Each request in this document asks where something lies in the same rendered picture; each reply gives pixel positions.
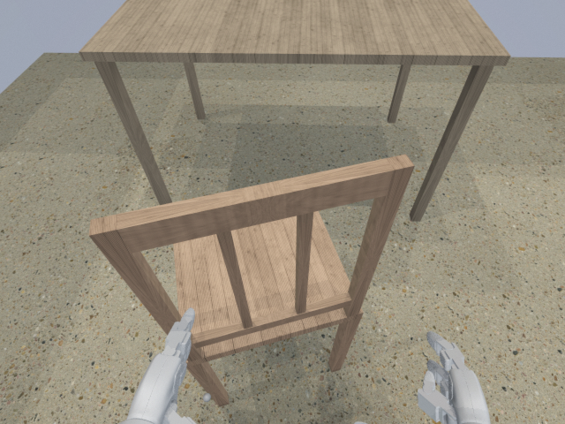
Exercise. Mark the chair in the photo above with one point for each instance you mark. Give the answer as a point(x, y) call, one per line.
point(257, 264)

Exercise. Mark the right robot hand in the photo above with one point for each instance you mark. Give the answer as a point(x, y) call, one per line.
point(461, 398)

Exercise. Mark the table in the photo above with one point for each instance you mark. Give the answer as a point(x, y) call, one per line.
point(405, 32)

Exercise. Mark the left robot hand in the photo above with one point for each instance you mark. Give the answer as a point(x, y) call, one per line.
point(165, 373)

